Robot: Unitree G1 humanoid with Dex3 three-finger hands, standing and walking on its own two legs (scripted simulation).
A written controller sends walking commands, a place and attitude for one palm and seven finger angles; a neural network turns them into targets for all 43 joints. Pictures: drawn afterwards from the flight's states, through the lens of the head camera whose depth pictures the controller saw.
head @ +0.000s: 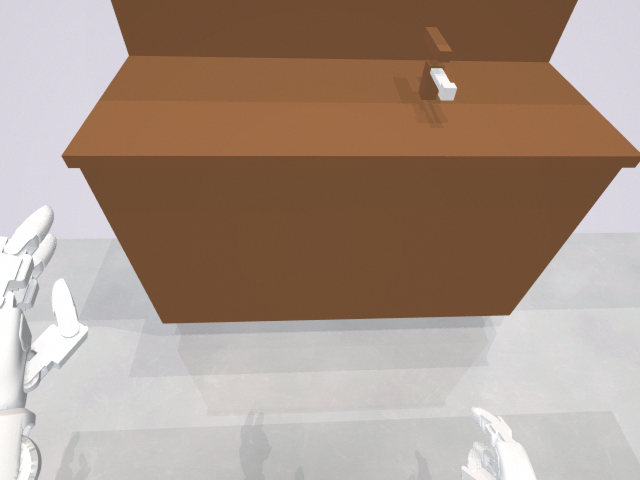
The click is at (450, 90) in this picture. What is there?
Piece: tap's lever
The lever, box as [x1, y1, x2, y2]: [438, 83, 456, 100]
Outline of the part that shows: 441,83 438,93 440,99 452,100 456,90 455,85 453,83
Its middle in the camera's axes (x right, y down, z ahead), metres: +0.27 -0.32 +0.83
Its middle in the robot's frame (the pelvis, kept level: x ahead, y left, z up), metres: +0.86 -0.21 +0.08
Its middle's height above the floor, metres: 0.85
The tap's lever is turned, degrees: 0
